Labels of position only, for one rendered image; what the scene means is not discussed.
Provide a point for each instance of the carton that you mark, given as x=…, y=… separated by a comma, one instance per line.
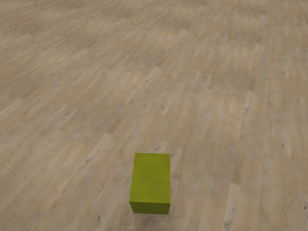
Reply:
x=150, y=185

